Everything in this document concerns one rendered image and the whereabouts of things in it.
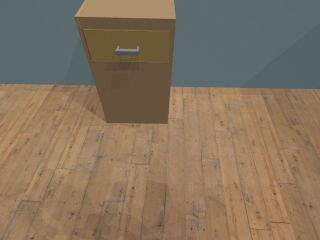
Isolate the drawer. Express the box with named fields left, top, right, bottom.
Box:
left=83, top=29, right=170, bottom=62

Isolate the cabinet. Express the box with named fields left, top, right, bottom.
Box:
left=74, top=0, right=176, bottom=124

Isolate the handle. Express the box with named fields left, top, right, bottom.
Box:
left=115, top=46, right=139, bottom=56

